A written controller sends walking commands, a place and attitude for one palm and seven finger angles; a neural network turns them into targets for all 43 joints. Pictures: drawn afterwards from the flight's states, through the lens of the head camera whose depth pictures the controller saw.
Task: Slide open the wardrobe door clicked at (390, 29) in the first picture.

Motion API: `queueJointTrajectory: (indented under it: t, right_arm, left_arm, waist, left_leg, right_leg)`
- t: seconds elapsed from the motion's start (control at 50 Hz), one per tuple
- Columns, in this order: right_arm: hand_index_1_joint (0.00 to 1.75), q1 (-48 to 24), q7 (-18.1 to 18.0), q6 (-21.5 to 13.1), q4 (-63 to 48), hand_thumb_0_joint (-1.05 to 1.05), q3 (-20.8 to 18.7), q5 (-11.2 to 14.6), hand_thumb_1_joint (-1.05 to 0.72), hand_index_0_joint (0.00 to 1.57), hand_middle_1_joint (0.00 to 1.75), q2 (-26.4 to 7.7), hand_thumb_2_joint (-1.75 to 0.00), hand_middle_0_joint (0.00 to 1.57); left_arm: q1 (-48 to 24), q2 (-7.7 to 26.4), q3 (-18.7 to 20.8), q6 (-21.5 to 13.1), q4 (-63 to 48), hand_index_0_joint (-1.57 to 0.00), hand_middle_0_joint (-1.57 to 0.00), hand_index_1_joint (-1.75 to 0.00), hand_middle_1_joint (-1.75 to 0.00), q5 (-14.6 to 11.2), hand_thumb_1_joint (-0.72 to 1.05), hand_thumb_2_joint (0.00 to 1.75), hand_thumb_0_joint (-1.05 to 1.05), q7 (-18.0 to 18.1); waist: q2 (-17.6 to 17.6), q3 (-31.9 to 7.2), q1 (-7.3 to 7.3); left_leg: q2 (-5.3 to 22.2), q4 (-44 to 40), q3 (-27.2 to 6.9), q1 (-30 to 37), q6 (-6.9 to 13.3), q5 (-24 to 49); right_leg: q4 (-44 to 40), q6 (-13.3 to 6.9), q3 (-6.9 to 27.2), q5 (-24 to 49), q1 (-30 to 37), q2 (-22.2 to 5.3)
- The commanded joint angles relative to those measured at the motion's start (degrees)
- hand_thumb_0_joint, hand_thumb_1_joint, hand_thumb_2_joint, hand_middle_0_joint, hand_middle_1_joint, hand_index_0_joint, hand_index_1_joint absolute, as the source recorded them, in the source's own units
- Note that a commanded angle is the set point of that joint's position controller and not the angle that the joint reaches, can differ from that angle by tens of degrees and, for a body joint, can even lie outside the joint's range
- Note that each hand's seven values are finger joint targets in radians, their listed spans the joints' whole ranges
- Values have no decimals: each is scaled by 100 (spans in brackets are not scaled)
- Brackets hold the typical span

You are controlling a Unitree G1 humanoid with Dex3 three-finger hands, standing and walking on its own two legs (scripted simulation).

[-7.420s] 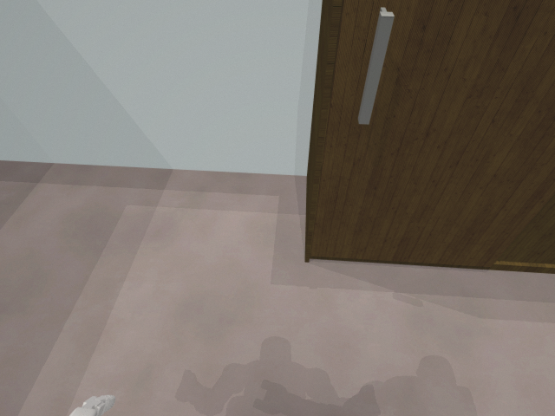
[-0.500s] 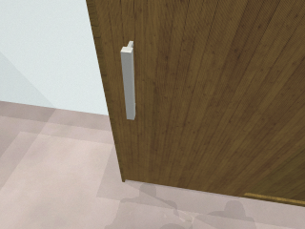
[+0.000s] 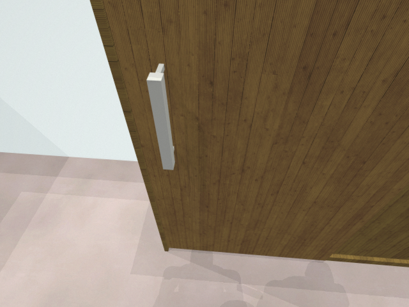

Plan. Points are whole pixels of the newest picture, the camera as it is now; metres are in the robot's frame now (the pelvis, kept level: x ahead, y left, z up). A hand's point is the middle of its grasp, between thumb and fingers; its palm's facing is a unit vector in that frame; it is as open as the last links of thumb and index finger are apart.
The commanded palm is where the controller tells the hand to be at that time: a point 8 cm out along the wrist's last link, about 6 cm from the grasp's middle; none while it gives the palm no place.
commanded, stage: come to a stop and stand still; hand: left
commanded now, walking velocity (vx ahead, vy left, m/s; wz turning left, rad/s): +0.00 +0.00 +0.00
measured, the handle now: (165, 122) +0.47 +0.11 +0.11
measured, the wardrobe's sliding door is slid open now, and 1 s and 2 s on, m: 0.00 0.00 0.00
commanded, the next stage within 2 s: look again from close up in 0.86 s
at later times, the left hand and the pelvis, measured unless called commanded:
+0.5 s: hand out of the picture +0.03 +0.21 -0.16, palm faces -0.01 -0.96 -0.28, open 7.4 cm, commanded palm none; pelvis -0.03 +0.00 +0.00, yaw -1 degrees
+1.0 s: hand out of the picture -0.04 +0.21 -0.17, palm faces -0.01 -0.97 -0.23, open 7.4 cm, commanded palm none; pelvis -0.04 +0.01 +0.00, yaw -1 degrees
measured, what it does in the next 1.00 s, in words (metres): stands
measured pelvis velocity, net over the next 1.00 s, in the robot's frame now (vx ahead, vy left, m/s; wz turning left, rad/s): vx -0.04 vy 0.01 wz -0.01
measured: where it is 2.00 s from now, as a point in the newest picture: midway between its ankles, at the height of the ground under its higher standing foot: outside the picture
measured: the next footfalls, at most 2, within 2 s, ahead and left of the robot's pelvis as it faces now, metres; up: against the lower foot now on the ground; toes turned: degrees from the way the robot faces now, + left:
none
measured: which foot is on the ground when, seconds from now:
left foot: down 0.00-1.00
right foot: down 0.00-1.00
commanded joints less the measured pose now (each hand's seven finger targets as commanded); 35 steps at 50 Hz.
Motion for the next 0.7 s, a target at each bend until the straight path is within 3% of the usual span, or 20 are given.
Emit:
queueJointTrajectory:
  t: [0.0, 0.04, 0.1, 0.16, 0.28, 0.36, 0.44, 0.54, 0.68]
  right_arm:
    - [30, 168, -92, -83, -478, 0, -202, 31, -90, 20, 30, -879, -90, 20]
    - [30, 167, -98, -95, -463, 0, -216, 45, -90, 20, 30, -956, -90, 20]
    - [30, 68, -101, -115, -473, 0, -238, 53, -90, 20, 30, -1077, -90, 20]
    - [30, -77, -89, -106, -481, 0, -245, 40, -90, 20, 30, -1176, -90, 20]
    - [30, -456, -32, -70, -533, 0, -242, 35, -90, 20, 30, -1387, -90, 20]
    - [30, -576, 13, -46, -508, 0, -232, 38, -90, 20, 30, -1453, -90, 20]
    - [30, -657, 53, -12, -444, 0, -227, 35, -90, 20, 30, -1547, -90, 20]
    - [30, -553, 80, 10, -333, 0, -229, 37, -90, 20, 30, -1564, -90, 20]
    - [30, -417, 82, 16, -158, 0, -216, 59, -90, 20, 30, -1499, -90, 20]
  left_arm:
    - [184, 796, 194, -101, -421, -20, -20, -30, -30, -37, 90, 90, 0, 43]
    - [191, 840, 215, -89, -483, -20, -20, -30, -30, -27, 90, 90, 0, 41]
    - [232, 981, 252, -122, -559, -20, -20, -30, -30, -41, 90, 90, 0, 46]
    - [108, 1059, 266, -110, -677, -20, -20, -30, -30, -41, 90, 90, 0, 46]
    - [-165, 1296, 282, -80, -832, -20, -20, -30, -30, -38, 90, 90, 0, 11]
    - [-292, 1409, 276, -82, -855, -20, -20, -30, -30, -33, 90, 90, 0, -10]
    - [-342, 1494, 265, -55, -791, -20, -20, -30, -30, -24, 90, 90, 0, -35]
    - [-271, 1513, 263, -46, -693, -20, -20, -30, -30, -10, 90, 90, 0, -45]
    - [-93, 1399, 218, -42, -496, -20, -20, -30, -30, -6, 90, 90, 0, -31]
  waist:
    - [-130, 99, 0]
    - [24, 330, 41]
    - [-69, 239, 75]
    - [-130, 225, 94]
    - [-69, 210, 96]
    - [-208, 198, 94]
    - [-64, 379, 95]
    - [-63, 325, 94]
    - [-5, 331, 109]
  left_leg:
    - [811, -385, -859, -606, -161, 460]
    - [868, -442, -861, -676, -149, 787]
    - [870, -311, -800, -479, -126, 1402]
    - [908, -343, -764, -365, -125, 1585]
    - [921, -578, -747, -335, -142, 813]
    - [919, -749, -803, -294, -141, 274]
    - [922, -1015, -895, -483, -160, -489]
    - [923, -1132, -966, -601, -160, -869]
    - [980, -1254, -1048, -701, -163, -958]
  right_leg:
    - [-190, -275, 754, 404, 299, -545]
    - [-134, -259, 712, 652, 242, -480]
    - [-114, -280, 785, 1255, 381, -516]
    - [-129, -272, 766, 1381, 409, -512]
    - [-436, -227, 889, 836, 420, -553]
    - [-719, -204, 975, 303, 376, -583]
    - [-961, -150, 1021, -380, 245, -578]
    - [-1085, -107, 1003, -682, 291, -590]
    - [-1030, -77, 889, -528, 350, -576]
